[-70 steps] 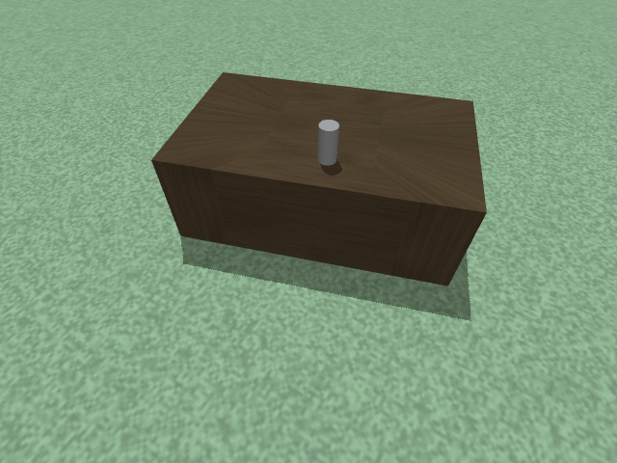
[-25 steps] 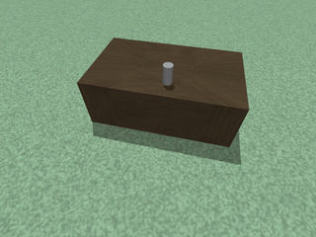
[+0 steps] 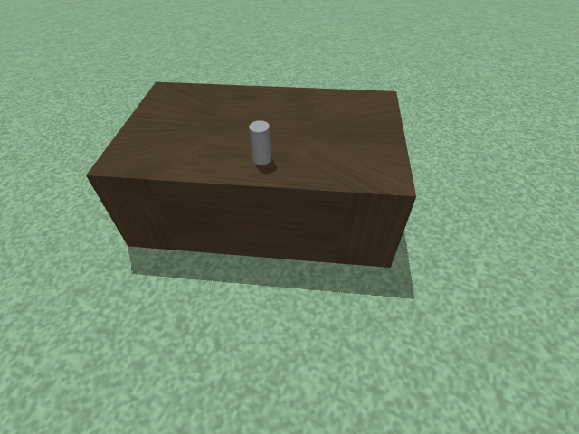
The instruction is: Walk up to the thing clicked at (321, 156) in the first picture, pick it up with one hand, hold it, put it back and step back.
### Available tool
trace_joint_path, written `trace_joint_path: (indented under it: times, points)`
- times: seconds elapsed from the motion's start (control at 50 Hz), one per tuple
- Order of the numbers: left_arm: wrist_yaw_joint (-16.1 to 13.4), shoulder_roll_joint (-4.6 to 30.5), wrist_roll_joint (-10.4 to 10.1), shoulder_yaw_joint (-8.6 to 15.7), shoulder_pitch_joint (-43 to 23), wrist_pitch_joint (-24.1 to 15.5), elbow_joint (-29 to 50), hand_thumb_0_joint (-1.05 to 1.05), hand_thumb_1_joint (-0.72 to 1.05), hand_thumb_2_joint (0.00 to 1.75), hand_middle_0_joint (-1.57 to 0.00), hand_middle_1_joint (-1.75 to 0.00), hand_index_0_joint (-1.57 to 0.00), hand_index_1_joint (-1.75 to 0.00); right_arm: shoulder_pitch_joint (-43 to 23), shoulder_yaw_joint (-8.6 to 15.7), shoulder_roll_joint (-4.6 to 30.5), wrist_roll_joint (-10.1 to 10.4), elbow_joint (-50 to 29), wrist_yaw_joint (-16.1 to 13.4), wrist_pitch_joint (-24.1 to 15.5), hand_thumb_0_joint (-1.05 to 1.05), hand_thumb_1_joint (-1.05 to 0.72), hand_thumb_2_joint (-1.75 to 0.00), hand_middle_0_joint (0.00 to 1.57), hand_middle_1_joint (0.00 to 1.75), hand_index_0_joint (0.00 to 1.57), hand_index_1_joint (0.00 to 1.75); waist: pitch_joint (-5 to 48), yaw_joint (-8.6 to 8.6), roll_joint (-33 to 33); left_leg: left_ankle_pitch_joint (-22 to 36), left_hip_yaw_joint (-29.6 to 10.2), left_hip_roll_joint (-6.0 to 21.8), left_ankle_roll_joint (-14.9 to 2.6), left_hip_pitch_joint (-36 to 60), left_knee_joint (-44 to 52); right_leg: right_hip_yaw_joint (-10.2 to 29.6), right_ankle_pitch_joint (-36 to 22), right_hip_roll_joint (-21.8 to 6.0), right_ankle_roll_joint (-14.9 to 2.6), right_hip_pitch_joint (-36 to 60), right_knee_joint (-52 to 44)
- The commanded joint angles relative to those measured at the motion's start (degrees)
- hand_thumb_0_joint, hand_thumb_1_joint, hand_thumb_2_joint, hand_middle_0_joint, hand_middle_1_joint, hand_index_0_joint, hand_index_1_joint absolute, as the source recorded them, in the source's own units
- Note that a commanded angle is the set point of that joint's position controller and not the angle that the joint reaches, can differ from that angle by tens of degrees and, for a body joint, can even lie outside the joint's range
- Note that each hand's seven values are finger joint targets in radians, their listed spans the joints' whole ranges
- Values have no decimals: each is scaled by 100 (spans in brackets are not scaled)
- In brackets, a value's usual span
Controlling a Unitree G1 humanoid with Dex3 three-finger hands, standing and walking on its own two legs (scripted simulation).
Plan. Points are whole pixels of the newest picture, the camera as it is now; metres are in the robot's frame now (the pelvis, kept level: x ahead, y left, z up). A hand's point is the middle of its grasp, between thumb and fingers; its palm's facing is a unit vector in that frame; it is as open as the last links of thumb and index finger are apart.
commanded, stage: walk up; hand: left
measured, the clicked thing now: (260, 143) +1.09 +0.11 -0.27
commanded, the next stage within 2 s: none
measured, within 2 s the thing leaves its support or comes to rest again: neither
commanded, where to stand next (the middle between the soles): +0.61 -0.07 m, yaw -4 degrees
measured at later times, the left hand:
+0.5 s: hand (150, 377) +0.25 +0.25 -0.16, palm faces -0.13 -0.93 -0.33, open 7.4 cm
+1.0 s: hand (194, 268) +0.45 +0.20 -0.12, palm faces -0.11 -0.92 -0.39, open 7.4 cm
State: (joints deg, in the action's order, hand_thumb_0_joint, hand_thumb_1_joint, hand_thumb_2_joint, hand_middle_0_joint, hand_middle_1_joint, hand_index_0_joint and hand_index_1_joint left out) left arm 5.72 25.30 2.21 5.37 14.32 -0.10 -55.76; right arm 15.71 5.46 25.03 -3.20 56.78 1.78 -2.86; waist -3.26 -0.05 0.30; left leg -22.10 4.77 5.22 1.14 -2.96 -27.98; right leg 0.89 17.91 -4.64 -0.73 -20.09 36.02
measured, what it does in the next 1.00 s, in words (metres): walks ahead: left foot, then right foot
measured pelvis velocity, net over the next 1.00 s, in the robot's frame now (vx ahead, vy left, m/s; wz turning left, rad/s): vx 0.36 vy -0.06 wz -0.10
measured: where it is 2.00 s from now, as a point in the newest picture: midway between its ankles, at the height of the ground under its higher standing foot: (314, 341)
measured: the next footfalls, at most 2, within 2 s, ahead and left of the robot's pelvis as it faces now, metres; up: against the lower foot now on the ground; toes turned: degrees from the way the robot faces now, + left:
left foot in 0.34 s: +0.26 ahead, +0.10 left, +0.00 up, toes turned +2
right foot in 0.72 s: +0.40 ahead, -0.20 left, +0.00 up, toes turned -9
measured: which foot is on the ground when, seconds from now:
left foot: down 0.00-0.02, up 0.04-0.32, down 0.34-0.74, up 0.76-1.00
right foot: down 0.00-0.36, up 0.38-0.70, down 0.72-1.00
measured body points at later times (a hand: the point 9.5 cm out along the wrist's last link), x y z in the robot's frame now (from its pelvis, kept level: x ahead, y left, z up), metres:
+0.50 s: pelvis +0.18 -0.01 +0.00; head +0.19 +0.01 +0.45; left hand +0.26 +0.30 -0.13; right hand +0.22 -0.34 -0.09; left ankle +0.22 +0.10 -0.73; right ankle +0.15 -0.14 -0.67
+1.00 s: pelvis +0.36 -0.06 +0.00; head +0.37 -0.08 +0.45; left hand +0.46 +0.25 -0.09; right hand +0.39 -0.39 -0.11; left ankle +0.45 +0.07 -0.70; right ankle +0.36 -0.19 -0.73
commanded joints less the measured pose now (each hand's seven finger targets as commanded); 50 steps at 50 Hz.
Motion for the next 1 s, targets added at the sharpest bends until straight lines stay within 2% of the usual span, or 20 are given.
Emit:
trace_joint_path:
  times: [0.0,0.02,0.04,0.14,0.24,0.3,0.32,0.34,0.36,0.4,0.46,0.48,0.52,0.6,0.68,0.7,0.72,0.74,0.84,0.98]
  points:
    - [-250,1728,83,569,1682,-287,99,0,90,90,-20,-30,-20,-30,-666,-4,489,101,-948,-33,-98,0,-90,-90,20,30,20,30,339,-1029,2359,-1351,342,-524,-474,-3485,-3276,1685,1738,-506,-466,2795,-1780]
    - [-239,2010,9,524,1267,-314,385,0,90,90,-20,-30,-20,-30,-794,68,826,164,-1086,-30,-73,0,-90,-90,20,30,20,30,180,-762,1901,-1268,-383,-555,-292,-3557,-3822,4066,2627,-1664,-1284,1939,-2888]
    - [-250,2000,-80,488,704,-325,628,0,90,90,-20,-30,-20,-30,-849,165,1200,174,-985,-43,-67,0,-90,-90,20,30,20,30,-331,-523,914,-898,-806,-145,-256,-3442,-3956,4147,2823,-1829,-1581,1301,-2871]
    - [-313,1427,-136,281,129,-376,845,0,90,90,-20,-30,-20,-30,117,196,1108,202,-643,100,-75,0,-90,-90,20,30,20,30,-415,-51,818,3,-603,164,-257,-2421,-2619,1780,1332,-822,-1185,409,-2357]
    - [-282,1449,-130,267,190,-430,1087,0,90,90,-20,-30,-20,-30,-174,234,1000,159,-970,178,-142,0,-90,-90,20,30,20,30,-168,-146,660,400,-317,-4,-184,-1774,-1157,1316,852,-749,-1153,303,-2102]
    - [-278,1256,-95,152,-86,-414,1219,0,90,90,-20,-30,-20,-30,593,331,1028,155,-827,97,-254,0,-90,-90,20,30,20,30,192,416,148,1034,-40,-274,-232,55,-378,742,381,-442,-851,-650,-867]
    - [-280,942,-92,42,139,-402,1243,0,90,90,-20,-30,-20,-30,1067,429,1263,127,-714,29,-310,0,-90,-90,20,30,20,30,460,633,-756,282,-361,-219,-402,937,81,358,33,28,-706,-1157,510]
    - [-292,462,-145,-62,402,-423,1270,0,90,90,-20,-30,-20,-30,1496,546,1760,30,-746,-34,-370,0,-90,-90,20,30,20,30,572,735,-1998,-1276,-2894,1240,-820,1375,1001,65,938,906,-328,-2179,2374]
    - [-388,1016,-140,75,411,-384,1179,0,90,90,-20,-30,-20,-30,1148,549,1947,163,-992,-15,-382,0,-90,-90,20,30,20,30,428,604,-1215,-2357,-4513,2078,-1437,737,1744,613,1378,822,-291,-2333,3016]
    - [-416,1275,-163,92,437,-411,1029,0,90,90,-20,-30,-20,-30,504,406,1643,298,-1168,-16,-364,0,-90,-90,20,30,20,30,-198,196,-476,-1412,-3466,1931,-1652,-53,1561,828,737,350,-222,-2181,3220]
    - [-326,1098,-177,98,579,-420,831,0,90,90,-20,-30,-20,-30,424,252,1335,272,-1174,-39,-401,0,-90,-90,20,30,20,30,-303,77,-796,906,-1712,1245,-1314,-583,1292,573,287,100,-56,-1501,2382]
    - [-284,984,-188,76,571,-403,857,0,90,90,-20,-30,-20,-30,380,258,1360,249,-1205,-35,-399,0,-90,-90,20,30,20,30,-219,55,-997,1335,-1401,1194,-1383,-528,1225,353,285,59,24,-1345,1998]
    - [-198,910,-162,69,238,-382,998,0,90,90,-20,-30,-20,-30,411,260,1407,222,-1292,-22,-393,0,-90,-90,20,30,20,30,-286,112,-1044,1528,-1056,1166,-1488,-787,1270,4,158,-44,69,-1048,1406]
    - [-115,810,-146,110,-107,-390,1153,0,90,90,-20,-30,-20,-30,397,252,1449,249,-1371,-4,-357,0,-90,-90,20,30,20,30,-10,115,-990,1740,-653,907,-1201,-898,849,-286,-575,142,-85,-164,231]
    - [-213,1040,-133,284,728,-461,849,0,90,90,-20,-30,-20,-30,475,126,1137,287,-1471,-12,-233,0,-90,-90,20,30,20,30,577,-383,76,1753,-273,533,-855,-1591,-1101,-471,-641,526,-235,1886,-490]
    - [-275,1423,-98,426,1145,-512,825,0,90,90,-20,-30,-20,-30,630,5,802,304,-1543,-13,-242,0,-90,-90,20,30,20,30,740,-624,1166,1183,113,65,-610,-2469,-2680,704,423,-178,-515,2555,-1059]
    - [-342,1886,-130,478,1252,-563,996,0,90,90,-20,-30,-20,-30,647,-87,617,321,-1660,-11,-214,0,-90,-90,20,30,20,30,666,-593,1804,-748,-13,-579,-356,-3564,-3752,3446,1167,-1760,-1183,2652,-2060]
    - [-333,1947,-213,430,930,-539,1065,0,90,90,-20,-30,-20,-30,419,101,1176,248,-1513,-89,-132,0,-90,-90,20,30,20,30,310,-535,1084,-979,-663,-245,-356,-3499,-4219,3838,1540,-2049,-1586,1818,-2169]
    - [-385,1412,-221,245,115,-527,1221,0,90,90,-20,-30,-20,-30,926,122,1171,283,-992,43,-100,0,-90,-90,20,30,20,30,-205,-14,980,223,-624,124,-247,-2745,-3167,1398,532,-962,-1245,406,-2104]
    - [-331,1444,-150,265,272,-553,1335,0,90,90,-20,-30,-20,-30,249,125,928,208,-1186,176,-198,0,-90,-90,20,30,20,30,-10,-202,895,685,-223,-17,-152,-2146,-1116,803,302,-925,-1221,422,-1831]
